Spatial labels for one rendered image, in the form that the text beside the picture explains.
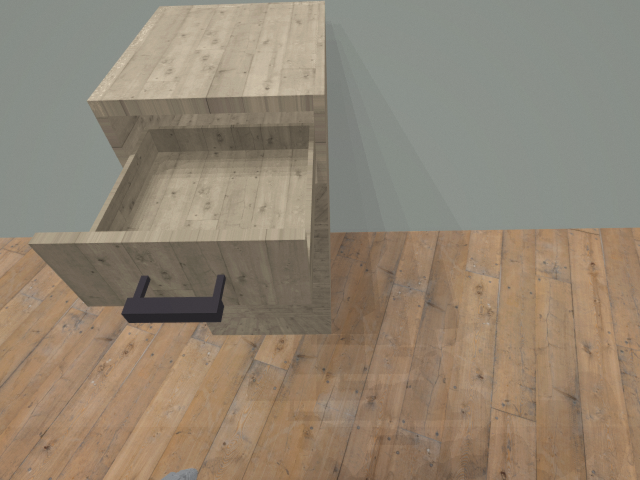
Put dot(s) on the cabinet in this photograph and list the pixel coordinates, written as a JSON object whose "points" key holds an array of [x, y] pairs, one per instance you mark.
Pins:
{"points": [[231, 64]]}

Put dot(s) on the drawer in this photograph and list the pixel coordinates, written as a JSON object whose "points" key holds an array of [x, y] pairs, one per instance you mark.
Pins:
{"points": [[194, 202]]}

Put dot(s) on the handle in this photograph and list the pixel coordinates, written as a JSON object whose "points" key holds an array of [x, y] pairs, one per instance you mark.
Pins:
{"points": [[174, 309]]}

